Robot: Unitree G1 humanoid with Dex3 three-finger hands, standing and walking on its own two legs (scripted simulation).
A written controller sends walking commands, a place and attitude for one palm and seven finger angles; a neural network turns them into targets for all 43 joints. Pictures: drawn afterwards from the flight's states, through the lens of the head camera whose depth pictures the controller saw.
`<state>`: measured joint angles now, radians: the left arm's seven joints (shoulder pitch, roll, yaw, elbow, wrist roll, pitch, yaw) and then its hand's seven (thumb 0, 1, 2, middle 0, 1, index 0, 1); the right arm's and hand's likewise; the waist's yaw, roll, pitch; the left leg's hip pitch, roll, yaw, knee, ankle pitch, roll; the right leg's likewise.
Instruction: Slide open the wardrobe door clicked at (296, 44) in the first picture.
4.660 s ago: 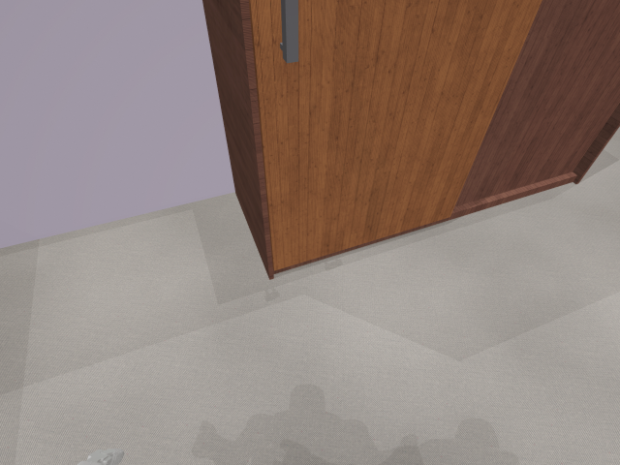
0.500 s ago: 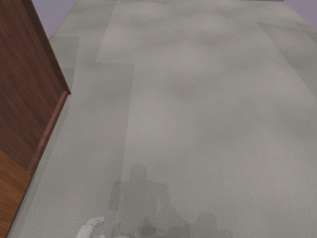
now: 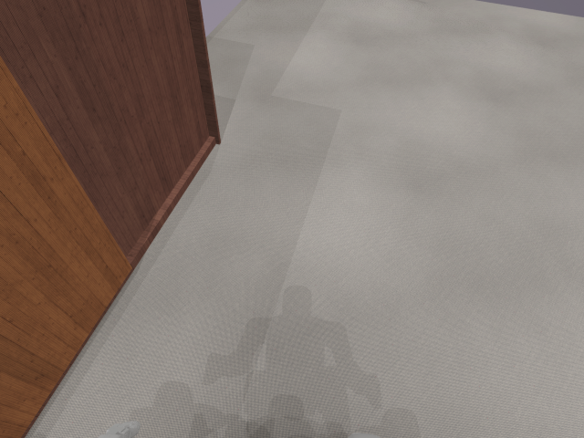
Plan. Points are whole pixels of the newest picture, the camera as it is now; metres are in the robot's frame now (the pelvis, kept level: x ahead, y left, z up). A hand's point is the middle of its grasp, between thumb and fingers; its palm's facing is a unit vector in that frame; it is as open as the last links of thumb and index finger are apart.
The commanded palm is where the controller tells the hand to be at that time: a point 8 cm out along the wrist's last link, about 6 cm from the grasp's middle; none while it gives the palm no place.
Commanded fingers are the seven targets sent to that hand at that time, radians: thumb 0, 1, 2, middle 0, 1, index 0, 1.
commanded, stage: turn to face it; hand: left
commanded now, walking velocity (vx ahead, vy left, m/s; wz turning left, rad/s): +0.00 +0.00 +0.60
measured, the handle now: out of the picture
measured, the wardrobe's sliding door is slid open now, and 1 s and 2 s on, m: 0.00 0.00 0.00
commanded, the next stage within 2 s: take the last steps up to it in 1.98 s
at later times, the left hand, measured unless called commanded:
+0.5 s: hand out of the picture -0.05 +0.20 -0.18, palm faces +0.36 -0.90 -0.24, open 7.4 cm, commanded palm none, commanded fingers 0.00 0.90 0.90 -0.20 -0.30 -0.20 -0.30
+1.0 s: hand out of the picture -0.02 +0.25 -0.15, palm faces +0.57 -0.78 -0.25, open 7.4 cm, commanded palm none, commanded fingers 0.00 0.90 0.90 -0.20 -0.30 -0.20 -0.30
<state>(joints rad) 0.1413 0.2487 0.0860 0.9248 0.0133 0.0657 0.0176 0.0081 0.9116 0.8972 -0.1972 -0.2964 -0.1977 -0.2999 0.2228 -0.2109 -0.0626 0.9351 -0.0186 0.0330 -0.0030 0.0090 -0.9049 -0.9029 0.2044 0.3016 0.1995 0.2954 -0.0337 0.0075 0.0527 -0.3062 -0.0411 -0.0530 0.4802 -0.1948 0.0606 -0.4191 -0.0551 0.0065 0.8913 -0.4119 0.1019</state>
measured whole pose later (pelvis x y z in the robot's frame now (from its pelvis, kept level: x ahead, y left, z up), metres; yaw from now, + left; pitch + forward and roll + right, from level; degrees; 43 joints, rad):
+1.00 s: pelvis -0.03 +0.00 +0.00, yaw +37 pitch +1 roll -1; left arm 0.07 0.22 0.06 0.85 0.01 0.05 0.02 0.01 0.91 0.90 -0.20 -0.30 -0.20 -0.30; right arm 0.24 -0.21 -0.06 0.92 -0.02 0.04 0.00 0.01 -0.90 -0.90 0.21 0.30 0.20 0.30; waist -0.06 0.02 0.07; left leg -0.29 -0.09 -0.14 0.50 -0.21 0.04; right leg -0.38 -0.03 0.02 0.80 -0.42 0.10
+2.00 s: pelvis -0.06 -0.04 -0.01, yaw +67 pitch -1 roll +1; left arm 0.16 0.20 0.04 0.89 0.01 0.03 0.02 0.01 0.91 0.90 -0.20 -0.30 -0.20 -0.30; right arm 0.23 -0.20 -0.05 0.94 -0.01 0.05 0.00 0.01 -0.90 -0.90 0.21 0.30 0.20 0.30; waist -0.02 0.03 0.05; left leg -0.32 -0.07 -0.10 0.55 -0.21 0.01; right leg -0.25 -0.02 -0.03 0.55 -0.29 0.05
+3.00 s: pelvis -0.02 +0.14 -0.02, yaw +74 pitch -2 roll +0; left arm 0.09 0.16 0.05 0.98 0.02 -0.06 -0.01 0.00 0.91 0.90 -0.20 -0.30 -0.20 -0.30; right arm 0.43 -0.13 -0.04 1.16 0.00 -0.01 -0.02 0.01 -0.91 -0.90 0.20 0.30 0.20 0.29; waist -0.05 0.03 0.10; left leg -0.22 0.07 0.03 1.08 -0.49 0.01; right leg -0.39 -0.04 -0.15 0.65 -0.21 -0.07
